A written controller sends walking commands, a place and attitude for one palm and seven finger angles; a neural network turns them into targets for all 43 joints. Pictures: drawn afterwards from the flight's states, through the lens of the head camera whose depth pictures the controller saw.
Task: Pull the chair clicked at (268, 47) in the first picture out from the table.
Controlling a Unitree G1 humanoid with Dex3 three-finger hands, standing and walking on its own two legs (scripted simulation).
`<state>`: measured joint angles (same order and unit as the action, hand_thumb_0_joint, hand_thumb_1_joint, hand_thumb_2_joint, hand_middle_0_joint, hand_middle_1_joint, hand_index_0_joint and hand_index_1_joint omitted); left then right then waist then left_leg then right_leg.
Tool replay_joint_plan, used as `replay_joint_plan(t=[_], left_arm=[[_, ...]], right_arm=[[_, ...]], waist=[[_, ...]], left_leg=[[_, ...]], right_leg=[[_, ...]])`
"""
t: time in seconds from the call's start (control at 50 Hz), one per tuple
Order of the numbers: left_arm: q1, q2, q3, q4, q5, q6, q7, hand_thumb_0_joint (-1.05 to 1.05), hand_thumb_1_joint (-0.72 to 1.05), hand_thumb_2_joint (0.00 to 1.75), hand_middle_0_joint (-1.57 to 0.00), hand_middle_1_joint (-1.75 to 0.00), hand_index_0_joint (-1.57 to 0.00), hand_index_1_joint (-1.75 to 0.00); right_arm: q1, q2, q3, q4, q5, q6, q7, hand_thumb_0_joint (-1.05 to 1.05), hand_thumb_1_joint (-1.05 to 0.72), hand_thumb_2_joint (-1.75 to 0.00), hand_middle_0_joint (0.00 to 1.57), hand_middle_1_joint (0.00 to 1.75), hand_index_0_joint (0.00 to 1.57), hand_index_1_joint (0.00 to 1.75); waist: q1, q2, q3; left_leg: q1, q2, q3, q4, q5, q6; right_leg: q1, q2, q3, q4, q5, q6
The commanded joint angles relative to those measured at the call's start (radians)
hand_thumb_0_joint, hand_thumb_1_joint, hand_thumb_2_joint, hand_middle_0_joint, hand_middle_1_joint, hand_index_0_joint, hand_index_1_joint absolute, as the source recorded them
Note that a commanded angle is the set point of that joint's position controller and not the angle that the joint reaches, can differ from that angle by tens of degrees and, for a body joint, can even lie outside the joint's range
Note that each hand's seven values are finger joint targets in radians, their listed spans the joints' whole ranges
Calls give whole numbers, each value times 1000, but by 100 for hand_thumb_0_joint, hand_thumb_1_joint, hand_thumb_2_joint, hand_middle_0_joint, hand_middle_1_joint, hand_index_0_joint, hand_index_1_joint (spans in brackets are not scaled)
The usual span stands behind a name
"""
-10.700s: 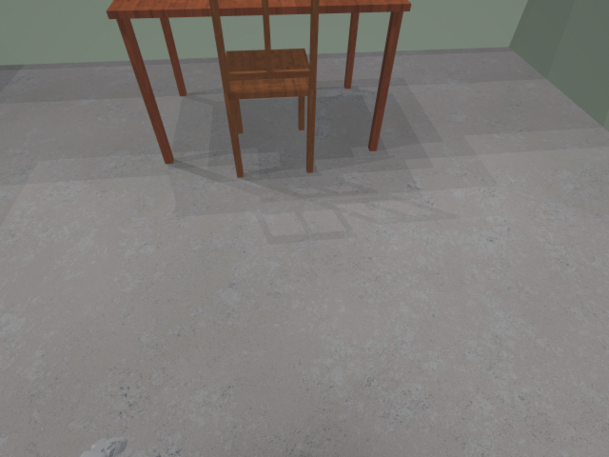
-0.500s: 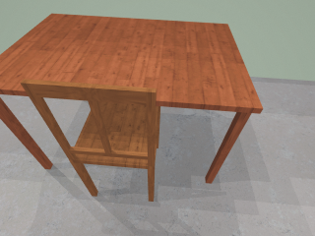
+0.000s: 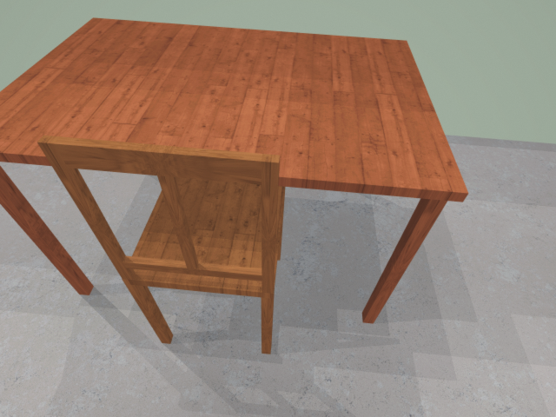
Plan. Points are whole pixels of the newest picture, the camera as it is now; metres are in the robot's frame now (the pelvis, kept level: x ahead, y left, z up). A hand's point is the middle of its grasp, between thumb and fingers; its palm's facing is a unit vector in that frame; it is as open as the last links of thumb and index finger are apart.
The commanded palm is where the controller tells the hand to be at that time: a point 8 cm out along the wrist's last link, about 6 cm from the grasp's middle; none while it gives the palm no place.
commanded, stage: look again from close up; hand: left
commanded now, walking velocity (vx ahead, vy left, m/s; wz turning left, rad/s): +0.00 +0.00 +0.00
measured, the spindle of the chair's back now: (181, 226) +0.47 +0.24 -0.08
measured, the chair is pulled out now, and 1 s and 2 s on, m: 0.00 0.00 0.00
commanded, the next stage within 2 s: raise the hand toward the chair's back in 0.08 s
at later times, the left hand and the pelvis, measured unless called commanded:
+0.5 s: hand (191, 365) +0.19 +0.14 -0.01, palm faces -0.08 -1.00 +0.06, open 8.3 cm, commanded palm +0.11 +0.22 -0.06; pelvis -0.06 +0.01 -0.05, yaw -1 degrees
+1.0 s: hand (173, 399) +0.16 +0.17 -0.07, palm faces -0.12 -0.99 +0.04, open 12.7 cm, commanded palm +0.13 +0.24 -0.05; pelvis -0.09 +0.02 -0.11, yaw -2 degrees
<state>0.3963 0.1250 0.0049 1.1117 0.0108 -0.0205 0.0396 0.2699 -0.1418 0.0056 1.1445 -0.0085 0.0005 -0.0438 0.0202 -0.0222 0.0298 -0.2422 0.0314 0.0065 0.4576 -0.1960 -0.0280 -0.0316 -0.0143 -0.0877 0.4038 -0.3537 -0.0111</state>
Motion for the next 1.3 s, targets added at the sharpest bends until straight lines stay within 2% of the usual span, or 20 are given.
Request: replay_joint_plan(t=[0.0, 0.14, 0.16, 0.18, 0.2, 0.24, 0.26, 0.28, 0.34, 0.36, 0.4, 0.46, 0.5, 0.64, 0.74, 0.8, 0.92, 1.02, 1.12, 1.28], left_arm=[[123, 85, 14, -6, 3, -1, 3, 0, 90, 90, -20, -30, -20, -30], [121, 88, 15, -4, 3, 1, 2, 0, 90, 90, -20, -30, -20, -30], [128, 112, 2, -6, 23, -41, 39, 0, 90, 90, -20, -30, -20, -30], [-661, 435, 144, -1520, -208, -227, 32, 0, 88, 89, -20, -30, -20, -30], [-353, 289, 70, -1262, -102, -173, 58, 0, 85, 88, -20, -29, -20, -29], [23, -18, -66, -997, -115, -31, 66, 0, 81, 86, -19, -29, -19, -29], [-54, -20, -98, -1216, -136, -54, 41, 0, 78, 85, -19, -28, -19, -28], [1, -59, -116, -1130, -132, -64, 30, 0, 76, 84, -19, -28, -19, -28], [-58, -57, -106, -1042, -137, -193, -28, 0, 69, 81, -18, -27, -18, -27], [9, -88, -97, -953, -149, -250, -65, 0, 67, 80, -18, -26, -18, -26], [174, -43, -20, -897, -193, -366, -173, 0, 62, 78, -17, -26, -17, -26], [159, 95, 158, -917, -260, -548, -346, 0, 55, 75, -16, -25, -16, -25], [166, 161, 239, -984, -241, -541, -344, 0, 50, 73, -16, -24, -16, -24], [-151, 155, 129, -1519, -213, -562, -185, 0, 34, 66, -14, -21, -14, -21], [-227, 130, 15, -1488, -245, -599, -298, 0, 22, 61, -13, -19, -13, -19], [-186, 144, 35, -1300, -260, -459, -373, 0, 15, 58, -13, -18, -13, -18], [-43, 221, 236, -1334, -294, -213, -294, 0, 1, 52, -11, -16, -11, -16], [-52, 203, 242, -1458, -263, -354, -153, 0, -10, 47, -10, -14, -10, -14], [-76, 148, 121, -1312, -226, -463, -227, 0, -22, 42, -9, -12, -9, -12], [-82, 273, 269, -1421, -297, -390, -293, 0, -41, 34, -7, -9, -7, -9]], right_arm=[[47, -82, -11, -34, 4, -17, 1, 0, -90, -90, 20, 30, 20, 30], [49, -85, -10, -33, 3, -19, 0, 0, -90, -90, 20, 30, 20, 30], [-82, -105, -9, -120, 4, -39, 19, 0, -90, -90, 20, 30, 20, 30], [-36, -317, -85, -382, 15, -182, -70, 0, -90, -90, 20, 30, 20, 30], [-76, -211, -31, -345, 15, -272, -81, 0, -90, -90, 20, 30, 20, 30], [17, -183, -43, -334, 32, -322, -28, 0, -90, -90, 20, 30, 20, 30], [-7, -203, -36, -402, 45, -332, -31, 0, -90, -90, 20, 30, 20, 30], [-51, -181, -31, -423, 52, -347, -48, 0, -90, -90, 20, 30, 20, 30], [-48, -230, -58, -491, 3, -373, -28, 0, -90, -90, 20, 30, 20, 30], [-65, -224, -72, -506, 0, -374, -16, 0, -90, -90, 20, 30, 20, 30], [-121, -216, -82, -564, 3, -373, 18, 0, -90, -90, 20, 30, 20, 30], [-185, -229, -93, -642, -4, -349, 49, 0, -90, -90, 20, 30, 20, 30], [-206, -216, -103, -721, -1, -303, 56, 0, -90, -90, 20, 30, 20, 30], [-155, -178, -80, -819, -1, -250, 22, 0, -90, -90, 20, 30, 20, 30], [-105, -202, -42, -738, -3, -315, -33, 0, -90, -90, 20, 30, 20, 30], [-108, -215, -33, -725, 19, -317, -55, 0, -90, -90, 20, 30, 20, 30], [-176, -181, -40, -776, 29, -272, -52, 0, -90, -90, 20, 30, 20, 30], [-145, -149, -48, -739, 8, -274, -24, 0, -90, -90, 20, 30, 20, 30], [-115, -191, -53, -711, 2, -289, -11, 0, -90, -90, 20, 30, 20, 30], [-107, -210, -65, -738, 19, -302, -38, 0, -90, -90, 20, 30, 20, 30]], waist=[[-3, 1, 52], [-2, 23, 51], [27, -12, 122], [-149, 153, -208], [-61, 334, -214], [-48, 151, -183], [-38, 86, -252], [-46, -26, -163], [-97, -231, -93], [-75, -277, -62], [21, -234, -75], [68, -84, -211], [109, 63, -284], [-9, 171, -371], [-100, 81, -324], [-89, 13, -290], [50, 54, -423], [36, 99, -401], [-48, 46, -276], [4, 118, -470]], left_leg=[[75, 56, -38, -33, 218, 48], [75, 56, -42, -37, 230, 49], [-14, 46, 11, 217, 242, 27], [245, -4, 75, 53, 273, 63], [297, -9, 71, -4, 427, 80], [221, 36, -11, -3, 483, 87], [189, 23, -14, 52, 415, 83], [106, 5, 2, 86, 296, 87], [-132, -26, -44, 218, 24, 70], [-218, -23, -52, 256, -38, 56], [-335, -30, -31, 314, -88, 31], [-465, -45, 6, 459, -94, 12], [-489, -53, 39, 497, -105, 18], [-480, -7, -32, 587, -253, 59], [-547, 8, -65, 670, -298, 71], [-622, 0, -62, 667, -361, 65], [-509, -17, -51, 557, -234, 57], [-449, -2, -54, 552, -113, 53], [-539, -2, -63, 581, -237, 57], [-400, -6, -68, 542, -145, 56]], right_leg=[[-134, -99, 68, -92, 293, -10], [-129, -97, 67, -89, 275, -10], [-236, -154, 208, -121, 807, 35], [-207, -86, 91, -46, 750, 7], [-180, -25, 70, 103, 555, -41], [-253, 6, -13, 145, 256, -16], [-244, 3, -26, 158, 300, -5], [-296, 7, -35, 145, 298, 4], [-560, 13, -35, 199, 106, 20], [-634, 17, -37, 240, 34, 17], [-668, 9, -16, 320, -23, -3], [-690, -7, 44, 480, 19, -29], [-686, -6, 56, 549, -10, -38], [-877, 27, 88, 584, -193, -29], [-967, 49, 89, 576, -266, -18], [-951, 45, 108, 530, -360, -9], [-763, 25, 84, 505, -266, -14], [-799, 44, 21, 576, -95, -25], [-931, 46, 26, 577, -200, -16], [-813, 51, 13, 573, -101, -20]])
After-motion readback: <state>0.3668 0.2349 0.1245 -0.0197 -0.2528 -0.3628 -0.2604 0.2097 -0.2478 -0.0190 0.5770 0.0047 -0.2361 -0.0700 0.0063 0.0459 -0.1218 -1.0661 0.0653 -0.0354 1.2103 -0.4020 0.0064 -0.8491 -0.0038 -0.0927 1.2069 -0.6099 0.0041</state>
